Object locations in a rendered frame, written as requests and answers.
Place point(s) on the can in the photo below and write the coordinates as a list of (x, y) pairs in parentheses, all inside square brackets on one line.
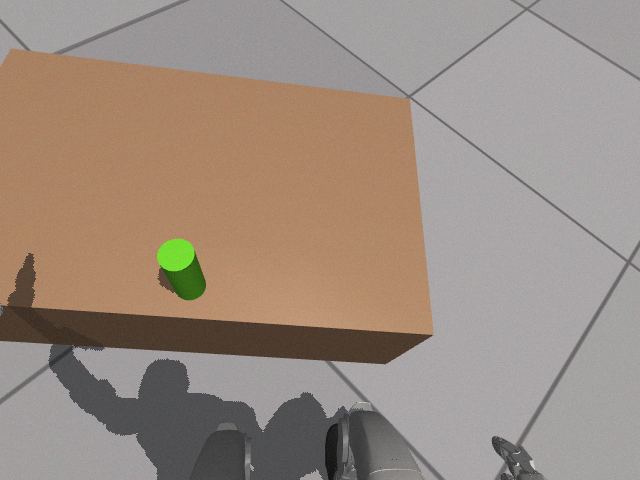
[(179, 262)]

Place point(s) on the right robot hand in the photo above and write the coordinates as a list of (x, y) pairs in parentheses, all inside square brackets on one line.
[(519, 462)]

